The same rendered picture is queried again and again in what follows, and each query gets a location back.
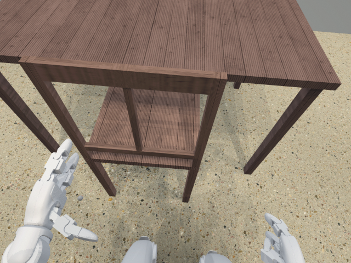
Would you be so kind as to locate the left robot shin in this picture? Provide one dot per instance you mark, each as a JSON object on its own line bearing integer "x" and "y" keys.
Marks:
{"x": 144, "y": 238}

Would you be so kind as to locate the left robot thigh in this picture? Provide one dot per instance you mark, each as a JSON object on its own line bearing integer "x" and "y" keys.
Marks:
{"x": 142, "y": 251}

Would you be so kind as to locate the robot left hand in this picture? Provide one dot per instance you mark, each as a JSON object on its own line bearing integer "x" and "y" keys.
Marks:
{"x": 50, "y": 190}

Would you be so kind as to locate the robot left forearm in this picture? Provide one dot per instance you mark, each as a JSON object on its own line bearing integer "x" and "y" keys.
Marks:
{"x": 31, "y": 245}

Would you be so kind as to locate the table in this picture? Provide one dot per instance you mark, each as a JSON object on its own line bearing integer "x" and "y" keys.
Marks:
{"x": 255, "y": 41}

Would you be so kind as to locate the robot right hand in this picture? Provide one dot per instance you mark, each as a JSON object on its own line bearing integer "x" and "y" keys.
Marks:
{"x": 286, "y": 249}

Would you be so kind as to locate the chair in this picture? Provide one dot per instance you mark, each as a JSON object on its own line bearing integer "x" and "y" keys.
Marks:
{"x": 150, "y": 115}

